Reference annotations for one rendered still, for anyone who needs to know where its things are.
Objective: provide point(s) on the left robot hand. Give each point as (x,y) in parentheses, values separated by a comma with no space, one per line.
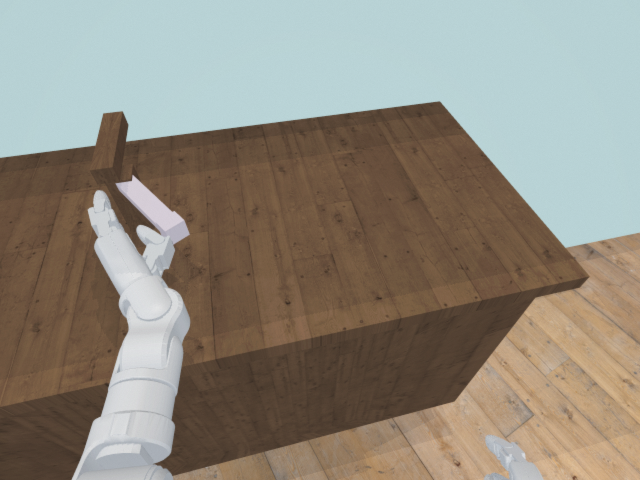
(117,253)

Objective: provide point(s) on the tap lever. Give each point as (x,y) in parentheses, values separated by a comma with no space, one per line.
(166,221)

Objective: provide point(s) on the right robot hand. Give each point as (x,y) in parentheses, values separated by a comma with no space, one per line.
(512,459)

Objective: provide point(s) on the counter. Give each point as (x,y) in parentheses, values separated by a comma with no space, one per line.
(340,271)

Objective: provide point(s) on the robot left forearm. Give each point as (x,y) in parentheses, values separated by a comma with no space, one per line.
(135,427)

